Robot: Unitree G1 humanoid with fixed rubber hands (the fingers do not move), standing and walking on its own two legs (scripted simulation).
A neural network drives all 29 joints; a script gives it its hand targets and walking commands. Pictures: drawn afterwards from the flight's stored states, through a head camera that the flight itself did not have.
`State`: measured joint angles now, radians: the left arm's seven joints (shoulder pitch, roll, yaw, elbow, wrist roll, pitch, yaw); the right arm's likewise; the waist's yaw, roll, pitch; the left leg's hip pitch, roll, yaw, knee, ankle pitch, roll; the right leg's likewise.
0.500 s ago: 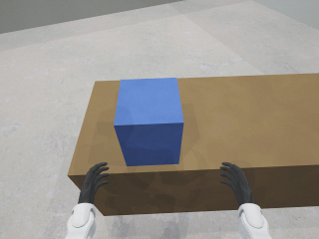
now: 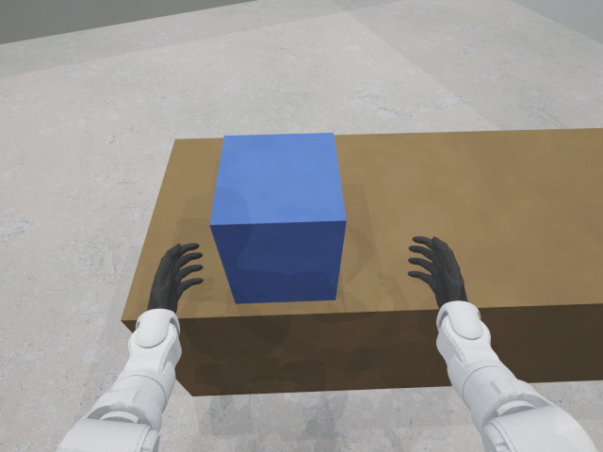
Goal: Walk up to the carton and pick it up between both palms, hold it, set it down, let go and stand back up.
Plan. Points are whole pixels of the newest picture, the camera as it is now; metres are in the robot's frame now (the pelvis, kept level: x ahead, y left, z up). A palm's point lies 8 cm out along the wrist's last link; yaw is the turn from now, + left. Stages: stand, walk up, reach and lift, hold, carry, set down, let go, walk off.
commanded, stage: reach and lift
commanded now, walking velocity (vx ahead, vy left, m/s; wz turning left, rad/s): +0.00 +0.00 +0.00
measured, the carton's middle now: (282, 221) +0.52 +0.06 -0.06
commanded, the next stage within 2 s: none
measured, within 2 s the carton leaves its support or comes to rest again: neither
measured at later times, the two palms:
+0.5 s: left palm (171, 230) +0.41 +0.21 +0.06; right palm (446, 219) +0.42 -0.19 +0.06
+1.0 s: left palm (172, 183) +0.46 +0.21 +0.10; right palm (444, 171) +0.47 -0.19 +0.11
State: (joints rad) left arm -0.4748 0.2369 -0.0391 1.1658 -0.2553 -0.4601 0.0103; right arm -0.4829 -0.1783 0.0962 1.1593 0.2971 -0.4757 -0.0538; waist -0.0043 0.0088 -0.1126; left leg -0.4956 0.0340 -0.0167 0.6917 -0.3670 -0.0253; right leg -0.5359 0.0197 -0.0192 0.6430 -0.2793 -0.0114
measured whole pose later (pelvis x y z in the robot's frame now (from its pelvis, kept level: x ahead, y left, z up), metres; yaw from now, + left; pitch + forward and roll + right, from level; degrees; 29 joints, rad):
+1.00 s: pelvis -0.01 -0.02 -0.01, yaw +3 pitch +25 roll +0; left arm -1.26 0.35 -0.18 1.66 -0.42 -0.28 0.00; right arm -1.18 -0.27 0.09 1.42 0.37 -0.16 -0.07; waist -0.05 0.00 -0.26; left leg -0.81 0.02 -0.06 0.66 -0.28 -0.05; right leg -0.85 0.00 -0.06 0.64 -0.22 -0.03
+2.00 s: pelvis +0.00 +0.00 -0.04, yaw +1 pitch +36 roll -1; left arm -1.21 0.28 -0.07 1.73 -0.33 -0.52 0.02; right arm -1.14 -0.22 -0.03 1.51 0.24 -0.43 -0.06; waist -0.02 0.02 -0.29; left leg -1.10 0.02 -0.04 0.82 -0.35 -0.04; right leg -1.13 0.00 -0.04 0.77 -0.27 -0.01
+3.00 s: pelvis +0.02 +0.00 +0.01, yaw +3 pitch +26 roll -1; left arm -0.92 0.02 0.65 1.29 0.46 -0.48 0.08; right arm -0.83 0.14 -0.88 1.05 -0.67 -0.47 -0.05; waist -0.02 0.00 -0.09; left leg -0.69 0.02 -0.04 0.47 -0.23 -0.03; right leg -0.69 0.00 -0.07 0.40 -0.16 -0.01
